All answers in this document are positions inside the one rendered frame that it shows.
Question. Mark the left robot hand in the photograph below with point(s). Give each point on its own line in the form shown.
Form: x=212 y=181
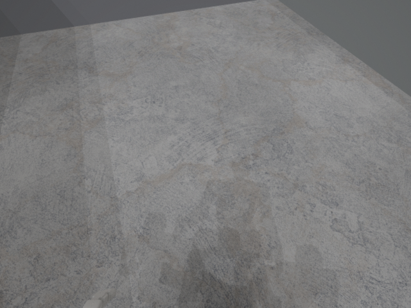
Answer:
x=100 y=299

